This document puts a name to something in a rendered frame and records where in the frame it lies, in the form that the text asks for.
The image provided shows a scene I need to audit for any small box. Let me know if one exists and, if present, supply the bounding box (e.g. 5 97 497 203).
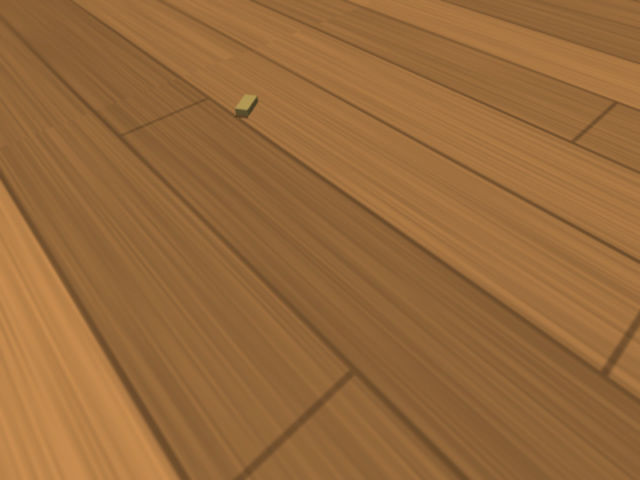
235 94 258 116

